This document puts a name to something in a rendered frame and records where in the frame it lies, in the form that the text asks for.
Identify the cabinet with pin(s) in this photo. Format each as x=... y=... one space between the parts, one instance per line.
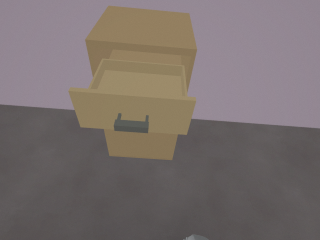
x=142 y=35

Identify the drawer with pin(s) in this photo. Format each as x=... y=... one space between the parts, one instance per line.
x=135 y=89

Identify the handle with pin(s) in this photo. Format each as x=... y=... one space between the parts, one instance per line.
x=131 y=125

